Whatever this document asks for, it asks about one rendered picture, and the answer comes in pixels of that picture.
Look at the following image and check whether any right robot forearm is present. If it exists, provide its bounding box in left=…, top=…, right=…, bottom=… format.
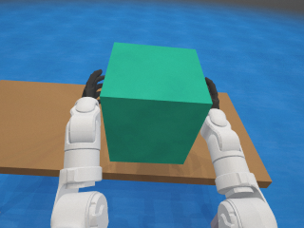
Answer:
left=200, top=108, right=278, bottom=228

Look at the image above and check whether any carton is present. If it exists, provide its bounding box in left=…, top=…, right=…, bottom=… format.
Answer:
left=100, top=42, right=213, bottom=164

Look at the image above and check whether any right robot upper arm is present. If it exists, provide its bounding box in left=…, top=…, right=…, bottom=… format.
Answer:
left=218, top=198, right=277, bottom=228

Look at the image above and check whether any left robot forearm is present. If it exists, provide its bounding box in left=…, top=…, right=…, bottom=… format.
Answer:
left=50, top=97, right=103, bottom=228

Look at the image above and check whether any robot left hand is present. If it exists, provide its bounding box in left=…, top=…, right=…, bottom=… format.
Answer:
left=82, top=69, right=105, bottom=104

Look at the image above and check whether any left robot upper arm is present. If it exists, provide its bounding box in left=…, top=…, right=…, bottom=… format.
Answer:
left=51, top=191, right=109, bottom=228

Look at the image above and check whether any robot right hand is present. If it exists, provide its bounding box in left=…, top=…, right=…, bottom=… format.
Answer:
left=204, top=77, right=219, bottom=109

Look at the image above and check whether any table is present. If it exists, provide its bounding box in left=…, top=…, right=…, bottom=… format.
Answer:
left=0, top=80, right=272, bottom=228

